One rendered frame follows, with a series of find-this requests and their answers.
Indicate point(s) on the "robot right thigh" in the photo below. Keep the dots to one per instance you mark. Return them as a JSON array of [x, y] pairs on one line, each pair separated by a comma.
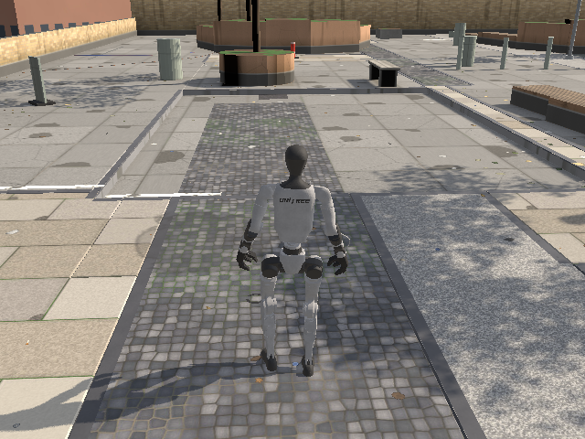
[[313, 269]]

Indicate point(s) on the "robot thigh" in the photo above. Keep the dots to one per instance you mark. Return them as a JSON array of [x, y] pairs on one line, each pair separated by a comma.
[[270, 266], [313, 269]]

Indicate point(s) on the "robot right forearm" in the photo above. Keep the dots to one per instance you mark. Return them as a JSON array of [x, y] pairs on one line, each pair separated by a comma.
[[337, 243]]

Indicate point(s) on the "right robot upper arm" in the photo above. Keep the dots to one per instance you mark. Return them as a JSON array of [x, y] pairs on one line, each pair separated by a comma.
[[323, 194]]

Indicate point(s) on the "robot left forearm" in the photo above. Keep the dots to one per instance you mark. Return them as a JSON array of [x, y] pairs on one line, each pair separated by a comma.
[[247, 239]]

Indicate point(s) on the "robot left thigh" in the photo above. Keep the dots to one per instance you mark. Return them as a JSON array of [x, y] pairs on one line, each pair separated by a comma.
[[270, 266]]

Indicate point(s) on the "robot left hand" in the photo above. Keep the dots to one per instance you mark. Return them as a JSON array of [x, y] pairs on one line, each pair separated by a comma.
[[247, 257]]

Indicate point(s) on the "left robot upper arm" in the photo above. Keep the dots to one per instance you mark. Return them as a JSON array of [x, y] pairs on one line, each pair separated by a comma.
[[260, 206]]

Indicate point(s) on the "robot right hand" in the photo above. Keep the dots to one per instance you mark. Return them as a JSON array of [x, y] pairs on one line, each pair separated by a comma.
[[337, 261]]

